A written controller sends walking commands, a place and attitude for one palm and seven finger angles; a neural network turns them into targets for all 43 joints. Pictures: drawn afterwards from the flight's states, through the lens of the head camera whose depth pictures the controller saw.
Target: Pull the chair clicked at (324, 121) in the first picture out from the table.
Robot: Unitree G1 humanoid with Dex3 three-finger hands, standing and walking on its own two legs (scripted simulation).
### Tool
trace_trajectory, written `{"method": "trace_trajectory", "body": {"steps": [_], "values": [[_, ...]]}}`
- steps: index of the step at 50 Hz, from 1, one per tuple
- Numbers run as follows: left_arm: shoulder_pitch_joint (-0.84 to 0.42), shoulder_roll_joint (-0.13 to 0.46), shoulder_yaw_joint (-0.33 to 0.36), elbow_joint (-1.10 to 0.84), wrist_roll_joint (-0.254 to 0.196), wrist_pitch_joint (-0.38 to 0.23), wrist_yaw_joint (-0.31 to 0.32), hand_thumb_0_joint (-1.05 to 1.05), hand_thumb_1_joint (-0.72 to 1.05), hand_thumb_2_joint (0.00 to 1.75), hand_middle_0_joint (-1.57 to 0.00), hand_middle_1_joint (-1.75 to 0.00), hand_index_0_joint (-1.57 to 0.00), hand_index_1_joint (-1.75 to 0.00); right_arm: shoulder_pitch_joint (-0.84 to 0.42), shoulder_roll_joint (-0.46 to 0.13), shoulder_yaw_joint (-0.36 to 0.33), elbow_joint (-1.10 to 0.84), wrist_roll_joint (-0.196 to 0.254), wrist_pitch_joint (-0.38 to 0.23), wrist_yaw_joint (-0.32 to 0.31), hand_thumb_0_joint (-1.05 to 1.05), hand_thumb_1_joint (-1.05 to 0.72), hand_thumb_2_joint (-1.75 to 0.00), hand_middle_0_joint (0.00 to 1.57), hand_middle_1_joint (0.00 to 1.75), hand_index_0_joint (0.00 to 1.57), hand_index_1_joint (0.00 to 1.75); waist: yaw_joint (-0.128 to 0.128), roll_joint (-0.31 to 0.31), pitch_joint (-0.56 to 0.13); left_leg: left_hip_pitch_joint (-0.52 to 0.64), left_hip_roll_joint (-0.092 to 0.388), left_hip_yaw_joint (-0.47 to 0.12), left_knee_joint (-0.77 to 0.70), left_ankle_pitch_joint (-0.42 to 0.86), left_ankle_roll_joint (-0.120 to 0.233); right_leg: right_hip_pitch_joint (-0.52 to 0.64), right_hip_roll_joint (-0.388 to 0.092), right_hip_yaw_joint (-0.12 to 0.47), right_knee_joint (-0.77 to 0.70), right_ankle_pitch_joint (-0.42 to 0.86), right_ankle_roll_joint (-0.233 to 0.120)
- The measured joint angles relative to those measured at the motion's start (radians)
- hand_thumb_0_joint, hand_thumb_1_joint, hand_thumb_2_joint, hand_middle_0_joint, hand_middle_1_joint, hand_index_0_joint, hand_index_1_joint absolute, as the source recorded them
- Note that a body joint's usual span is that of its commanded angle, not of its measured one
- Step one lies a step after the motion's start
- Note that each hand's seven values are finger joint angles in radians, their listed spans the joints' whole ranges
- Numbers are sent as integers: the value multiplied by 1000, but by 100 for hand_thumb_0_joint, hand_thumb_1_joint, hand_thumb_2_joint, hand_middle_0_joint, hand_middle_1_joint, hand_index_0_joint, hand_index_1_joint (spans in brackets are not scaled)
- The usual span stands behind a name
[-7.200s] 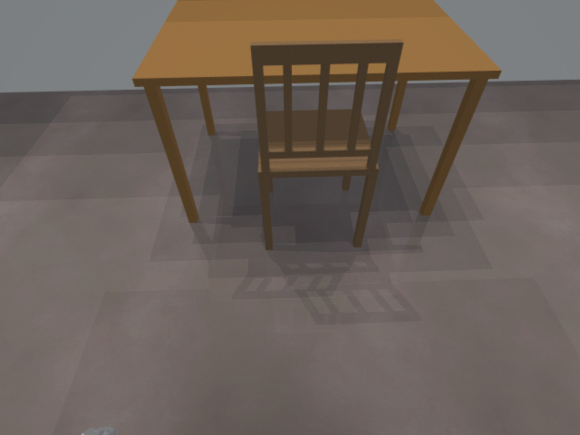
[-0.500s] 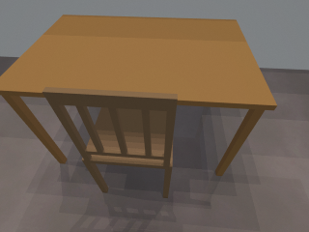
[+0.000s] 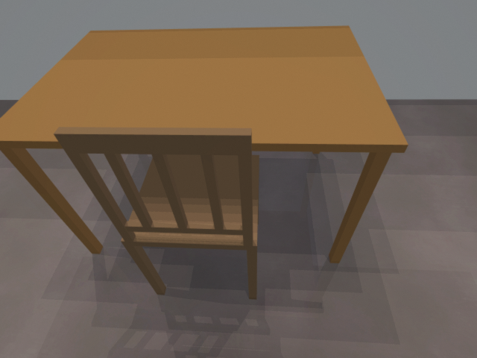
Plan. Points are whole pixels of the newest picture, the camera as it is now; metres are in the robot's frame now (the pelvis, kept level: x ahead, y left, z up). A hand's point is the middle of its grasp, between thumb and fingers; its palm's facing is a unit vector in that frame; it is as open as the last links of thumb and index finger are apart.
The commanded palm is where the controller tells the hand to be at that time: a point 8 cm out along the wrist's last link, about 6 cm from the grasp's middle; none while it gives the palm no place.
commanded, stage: come to a stop and stand still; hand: left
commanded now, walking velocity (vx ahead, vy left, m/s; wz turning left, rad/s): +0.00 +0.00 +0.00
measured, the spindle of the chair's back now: (172, 193) +0.50 +0.20 -0.08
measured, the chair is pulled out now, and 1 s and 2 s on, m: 0.00 0.00 0.00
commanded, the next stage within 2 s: look again from close up in 1.12 s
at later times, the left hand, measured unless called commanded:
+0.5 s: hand out of the picture +0.00 +0.14 -0.16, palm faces +0.01 -0.99 -0.17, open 7.3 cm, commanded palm none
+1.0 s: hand out of the picture +0.04 +0.16 -0.16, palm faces +0.01 -0.98 -0.19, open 7.3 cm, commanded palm none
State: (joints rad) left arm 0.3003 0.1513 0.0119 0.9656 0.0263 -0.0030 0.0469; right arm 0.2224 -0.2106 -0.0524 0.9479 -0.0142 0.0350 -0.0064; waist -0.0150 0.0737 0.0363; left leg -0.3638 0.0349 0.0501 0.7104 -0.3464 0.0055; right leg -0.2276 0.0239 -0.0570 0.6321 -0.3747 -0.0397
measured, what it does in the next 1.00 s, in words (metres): stands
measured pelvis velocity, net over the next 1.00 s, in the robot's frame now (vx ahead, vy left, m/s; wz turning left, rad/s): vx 0.05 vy -0.01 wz -0.02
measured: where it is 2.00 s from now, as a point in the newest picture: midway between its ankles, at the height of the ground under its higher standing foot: outside the picture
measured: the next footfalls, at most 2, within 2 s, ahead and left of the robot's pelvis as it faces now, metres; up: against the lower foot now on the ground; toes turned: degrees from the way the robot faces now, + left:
none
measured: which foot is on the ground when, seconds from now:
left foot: down 0.00-1.00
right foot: down 0.00-1.00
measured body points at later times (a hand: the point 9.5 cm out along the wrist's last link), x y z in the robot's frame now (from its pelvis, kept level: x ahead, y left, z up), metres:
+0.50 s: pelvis +0.01 -0.02 +0.02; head +0.02 -0.02 +0.46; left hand +0.00 +0.19 -0.14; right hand -0.03 -0.23 -0.15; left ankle +0.04 +0.10 -0.72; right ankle -0.02 -0.10 -0.72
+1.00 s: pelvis +0.05 -0.01 +0.02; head +0.05 -0.01 +0.47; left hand +0.04 +0.21 -0.14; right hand +0.07 -0.24 -0.14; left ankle +0.04 +0.10 -0.72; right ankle -0.02 -0.10 -0.72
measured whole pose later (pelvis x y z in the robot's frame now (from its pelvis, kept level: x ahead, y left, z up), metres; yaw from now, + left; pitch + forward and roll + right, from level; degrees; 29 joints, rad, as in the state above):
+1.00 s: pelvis +0.05 -0.01 +0.02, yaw -1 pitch +0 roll +1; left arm 0.31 0.16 -0.02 1.12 0.01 -0.03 0.04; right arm 0.22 -0.16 0.02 1.14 -0.01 -0.02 -0.03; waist 0.01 -0.02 0.00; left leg -0.19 0.01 0.08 0.43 -0.24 0.01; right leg -0.09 0.02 -0.03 0.42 -0.33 -0.04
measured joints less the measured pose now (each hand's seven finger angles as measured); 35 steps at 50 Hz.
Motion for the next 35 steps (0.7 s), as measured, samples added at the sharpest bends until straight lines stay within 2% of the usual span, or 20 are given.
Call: {"method": "trace_trajectory", "body": {"steps": [3, 11, 19, 32, 35], "values": [[-10, 2, -6, -2, -8, 11, -4, 0, 91, 90, -20, -30, -20, -30, 34, 16, 13, 19, -5, -7, 0, 0, -91, -90, 20, 30, 20, 30, -4, -28, -12, 42, -14, 7, -71, 89, 13, 3, -6, -2, 20, -10, -1], [-2, 13, -15, 7, -13, 2, -16, 0, 92, 90, -20, -30, -20, -30, 101, 47, 45, 75, -13, -9, 5, 1, -92, -90, 20, 30, 20, 30, -2, -51, -42, 59, -13, 7, -191, 133, 1, 6, 3, 1, -84, 62, -18], [24, 11, -23, 67, -19, -2, -20, 0, 91, 90, -20, -30, -20, -30, 137, 62, 60, 141, -7, -23, 0, 1, -91, -90, 20, 30, 20, 30, -8, -68, -33, 70, 2, -2, -215, 153, -18, 28, 21, -3, -128, 73, -28], [27, -18, -34, 143, -21, -21, -15, 0, 91, 90, -20, -30, -20, -30, 75, 85, 72, 197, 5, -52, -15, 0, -91, -90, 20, 30, 20, 30, 15, -89, -20, 122, -7, 10, -257, 136, -12, 84, 14, 10, -187, 70, -16], [27, -20, -34, 150, -19, -23, -14, 0, 91, 90, -20, -30, -20, -30, 55, 75, 70, 203, 2, -50, -23, 1, -93, -90, 20, 30, 20, 30, 19, -88, -24, 132, -11, 12, -259, 127, -9, 95, 10, 12, -190, 63, -11]]}}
